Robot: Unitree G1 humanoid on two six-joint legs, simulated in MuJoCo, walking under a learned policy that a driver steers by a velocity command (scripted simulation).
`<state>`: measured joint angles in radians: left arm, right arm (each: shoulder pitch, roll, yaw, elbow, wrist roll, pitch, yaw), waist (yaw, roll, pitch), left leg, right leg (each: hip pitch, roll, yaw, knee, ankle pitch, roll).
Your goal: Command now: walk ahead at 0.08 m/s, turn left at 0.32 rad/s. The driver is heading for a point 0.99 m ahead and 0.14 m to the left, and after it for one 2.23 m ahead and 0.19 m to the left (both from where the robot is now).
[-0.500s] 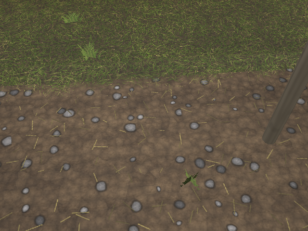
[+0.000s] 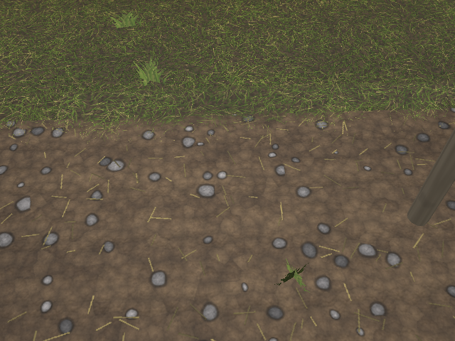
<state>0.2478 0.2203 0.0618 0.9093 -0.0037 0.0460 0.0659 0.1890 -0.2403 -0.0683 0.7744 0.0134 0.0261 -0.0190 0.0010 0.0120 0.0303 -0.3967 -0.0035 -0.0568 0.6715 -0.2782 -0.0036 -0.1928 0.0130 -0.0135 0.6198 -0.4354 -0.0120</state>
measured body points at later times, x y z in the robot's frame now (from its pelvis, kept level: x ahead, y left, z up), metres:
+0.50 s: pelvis +0.14 +0.08 +0.02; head +0.15 +0.11 +0.47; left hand +0.25 +0.38 -0.08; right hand +0.22 -0.18 -0.09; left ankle +0.05 +0.13 -0.72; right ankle +0.28 -0.06 -0.66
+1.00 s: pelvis +0.39 +0.12 -0.02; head +0.42 +0.11 +0.43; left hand +0.30 +0.36 -0.15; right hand +0.68 -0.06 -0.07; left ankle +0.56 +0.29 -0.71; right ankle +0.29 -0.01 -0.72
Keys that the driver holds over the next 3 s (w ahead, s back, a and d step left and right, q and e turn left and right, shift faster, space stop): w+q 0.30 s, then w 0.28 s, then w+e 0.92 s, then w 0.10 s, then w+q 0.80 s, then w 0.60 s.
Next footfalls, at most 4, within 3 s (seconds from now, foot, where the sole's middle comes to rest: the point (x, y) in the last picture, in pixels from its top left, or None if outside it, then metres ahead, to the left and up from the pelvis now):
0.70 right None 0.33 0.00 -0.76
1.14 left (154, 316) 0.63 0.28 -0.94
1.62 right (231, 247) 0.89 0.02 -0.94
2.18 left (187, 179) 1.22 0.21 -0.94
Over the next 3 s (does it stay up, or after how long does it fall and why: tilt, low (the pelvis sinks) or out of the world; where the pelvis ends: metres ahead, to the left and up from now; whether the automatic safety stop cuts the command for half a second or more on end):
stays up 1.48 0.12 -0.16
